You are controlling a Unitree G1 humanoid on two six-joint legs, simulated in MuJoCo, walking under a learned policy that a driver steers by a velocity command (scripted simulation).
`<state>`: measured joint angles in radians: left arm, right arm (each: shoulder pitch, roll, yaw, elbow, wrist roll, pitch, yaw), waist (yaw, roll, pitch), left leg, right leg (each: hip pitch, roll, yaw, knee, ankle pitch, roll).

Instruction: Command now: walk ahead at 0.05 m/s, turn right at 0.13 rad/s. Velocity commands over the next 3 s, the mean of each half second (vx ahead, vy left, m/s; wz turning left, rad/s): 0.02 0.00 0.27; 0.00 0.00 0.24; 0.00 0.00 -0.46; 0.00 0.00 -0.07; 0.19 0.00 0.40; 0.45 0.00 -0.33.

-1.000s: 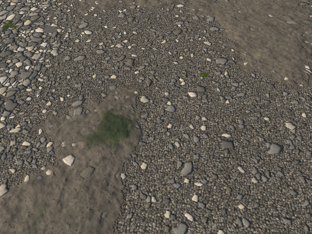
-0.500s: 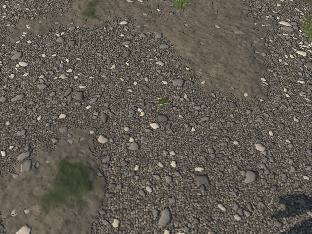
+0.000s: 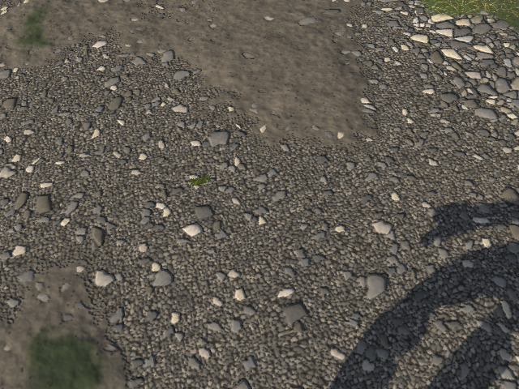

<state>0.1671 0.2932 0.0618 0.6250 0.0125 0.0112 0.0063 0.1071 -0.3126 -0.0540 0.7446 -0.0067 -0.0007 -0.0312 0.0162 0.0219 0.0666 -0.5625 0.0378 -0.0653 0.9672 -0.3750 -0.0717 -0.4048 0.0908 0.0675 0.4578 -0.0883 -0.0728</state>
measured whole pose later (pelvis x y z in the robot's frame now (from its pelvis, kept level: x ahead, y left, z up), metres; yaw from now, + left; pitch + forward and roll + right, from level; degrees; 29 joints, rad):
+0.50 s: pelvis +0.04 +0.04 +0.00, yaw +12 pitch +1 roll -1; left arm 0.18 0.27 0.08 0.70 0.02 0.00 0.03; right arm 0.18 -0.32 -0.08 0.69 0.02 0.04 -0.02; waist 0.00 0.02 0.05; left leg -0.48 -0.01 -0.05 1.01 -0.51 -0.04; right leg -0.31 -0.02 -0.10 0.53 -0.24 -0.03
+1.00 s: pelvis +0.02 +0.10 +0.00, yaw +18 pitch +0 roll +0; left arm 0.20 0.28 0.06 0.80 -0.02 0.05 0.02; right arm 0.12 -0.20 -0.02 0.69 -0.02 0.01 -0.02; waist 0.02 -0.03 0.02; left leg -0.24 -0.05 0.06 0.49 -0.26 0.07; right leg -0.35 -0.06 0.02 0.77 -0.41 0.08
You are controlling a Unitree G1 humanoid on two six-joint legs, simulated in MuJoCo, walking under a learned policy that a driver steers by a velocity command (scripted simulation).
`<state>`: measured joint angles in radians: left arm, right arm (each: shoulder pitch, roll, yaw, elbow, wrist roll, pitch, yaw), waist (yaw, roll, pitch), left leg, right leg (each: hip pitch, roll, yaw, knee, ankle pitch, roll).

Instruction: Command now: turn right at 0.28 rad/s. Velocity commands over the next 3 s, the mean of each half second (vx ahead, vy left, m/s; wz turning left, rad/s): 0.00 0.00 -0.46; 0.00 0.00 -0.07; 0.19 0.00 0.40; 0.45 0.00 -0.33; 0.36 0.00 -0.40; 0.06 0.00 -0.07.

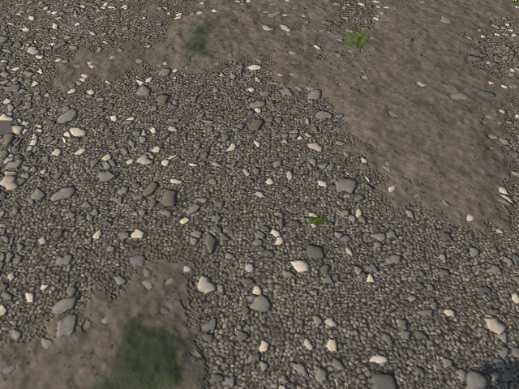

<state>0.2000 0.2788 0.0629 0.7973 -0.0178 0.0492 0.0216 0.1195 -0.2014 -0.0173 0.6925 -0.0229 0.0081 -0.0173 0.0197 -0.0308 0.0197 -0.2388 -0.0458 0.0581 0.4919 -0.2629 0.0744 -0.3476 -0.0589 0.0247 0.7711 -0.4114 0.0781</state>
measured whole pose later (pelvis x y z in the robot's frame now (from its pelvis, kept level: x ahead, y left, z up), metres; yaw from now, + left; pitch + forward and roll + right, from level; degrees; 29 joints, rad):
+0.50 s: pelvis -0.02 -0.04 +0.01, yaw -17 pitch +2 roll +2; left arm 0.18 0.31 0.07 0.72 -0.02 0.03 0.03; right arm 0.09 -0.31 -0.10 0.71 0.00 0.02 -0.04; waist 0.02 0.02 0.06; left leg -0.47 -0.01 -0.08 0.86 -0.36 -0.10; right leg -0.23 0.05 0.13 0.44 -0.23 -0.05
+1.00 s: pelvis -0.01 -0.01 +0.00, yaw -16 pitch +1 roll -1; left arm 0.15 0.29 0.07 0.78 0.00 0.02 0.03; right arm 0.17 -0.29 -0.06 0.73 0.02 0.01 -0.02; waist -0.02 0.03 0.06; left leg -0.31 -0.04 -0.13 0.54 -0.25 0.00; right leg -0.19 0.03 0.05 0.48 -0.28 0.01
